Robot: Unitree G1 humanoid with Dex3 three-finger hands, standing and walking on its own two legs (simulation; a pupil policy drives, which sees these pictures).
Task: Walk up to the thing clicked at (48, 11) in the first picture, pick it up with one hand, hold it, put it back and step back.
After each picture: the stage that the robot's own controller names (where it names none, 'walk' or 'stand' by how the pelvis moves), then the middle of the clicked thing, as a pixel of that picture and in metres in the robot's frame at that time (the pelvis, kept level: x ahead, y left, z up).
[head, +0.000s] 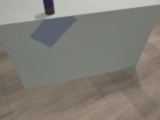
stand; (48, 4) +0.96 +0.25 +0.00
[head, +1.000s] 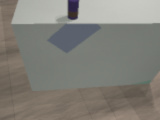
walk; (73, 8) +0.87 +0.09 +0.02
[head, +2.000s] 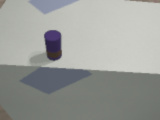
walk; (53, 45) +0.51 +0.16 +0.03
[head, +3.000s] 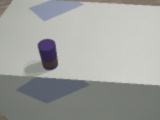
stand; (48, 55) +0.46 +0.17 +0.03
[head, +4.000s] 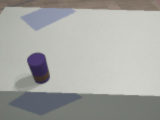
stand; (39, 68) +0.41 +0.19 +0.01
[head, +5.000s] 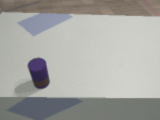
stand; (39, 74) +0.40 +0.20 +0.01
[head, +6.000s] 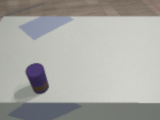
stand; (38, 79) +0.39 +0.20 +0.00
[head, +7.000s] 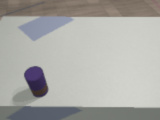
stand; (37, 82) +0.37 +0.20 +0.00
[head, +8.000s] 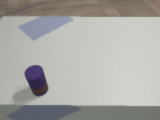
stand; (37, 81) +0.37 +0.20 +0.00
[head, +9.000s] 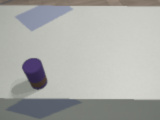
rise first; (35, 74) +0.38 +0.21 +0.01
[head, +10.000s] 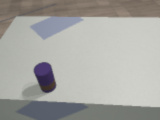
rise first; (45, 78) +0.38 +0.20 +0.01
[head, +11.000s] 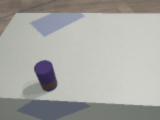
go down; (46, 76) +0.38 +0.18 +0.02
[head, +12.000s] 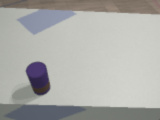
go down; (39, 79) +0.36 +0.18 +0.03
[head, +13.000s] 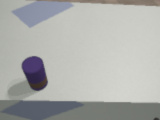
close in; (35, 74) +0.37 +0.18 +0.03
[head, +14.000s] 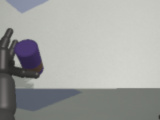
close; (30, 59) +0.40 +0.18 +0.07
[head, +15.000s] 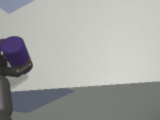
lift; (18, 56) +0.41 +0.20 +0.07
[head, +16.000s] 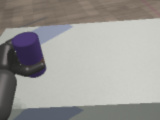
lift; (30, 55) +0.33 +0.16 +0.22
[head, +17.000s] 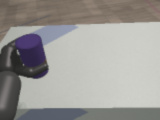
hold; (33, 57) +0.33 +0.16 +0.20
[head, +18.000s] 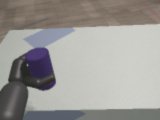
hold; (41, 69) +0.32 +0.15 +0.17
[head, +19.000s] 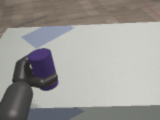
crouch; (44, 69) +0.33 +0.14 +0.15
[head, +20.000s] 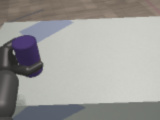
crouch; (28, 57) +0.36 +0.18 +0.17
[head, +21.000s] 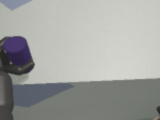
lower; (20, 56) +0.42 +0.20 +0.06
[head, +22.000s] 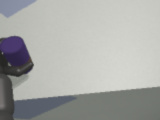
lower; (18, 56) +0.41 +0.20 +0.07
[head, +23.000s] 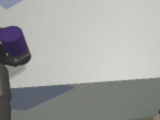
lower; (16, 46) +0.44 +0.20 +0.08
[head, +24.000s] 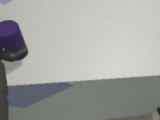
lower; (13, 41) +0.46 +0.20 +0.08
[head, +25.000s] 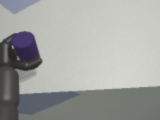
open; (27, 51) +0.43 +0.18 +0.07
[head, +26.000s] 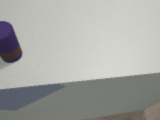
rise; (6, 43) +0.45 +0.20 +0.08
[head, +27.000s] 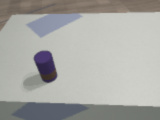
sink last; (46, 67) +0.42 +0.19 +0.05
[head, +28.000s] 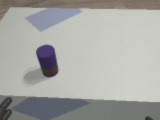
stand; (48, 61) +0.43 +0.18 +0.05
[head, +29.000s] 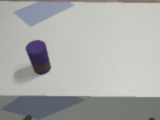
stand; (39, 58) +0.42 +0.19 +0.07
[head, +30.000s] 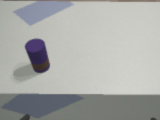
stand; (38, 56) +0.43 +0.19 +0.07
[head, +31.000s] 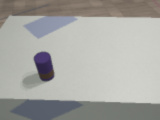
stand; (44, 67) +0.44 +0.19 +0.01
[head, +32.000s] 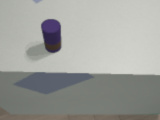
walk; (52, 36) +0.50 +0.12 +0.02
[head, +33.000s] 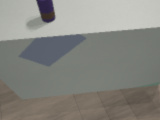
walk; (46, 7) +0.67 +0.20 +0.04
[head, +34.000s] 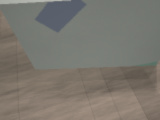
walk; out of the picture +0.99 +0.20 +0.03
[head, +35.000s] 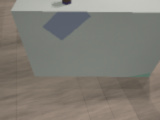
stand; out of the picture +1.05 +0.16 +0.02
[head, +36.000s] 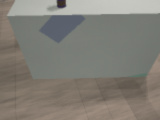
stand; out of the picture +1.05 +0.18 +0.00
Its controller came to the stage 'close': yes
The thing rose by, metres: 0.19
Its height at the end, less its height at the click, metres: +0.00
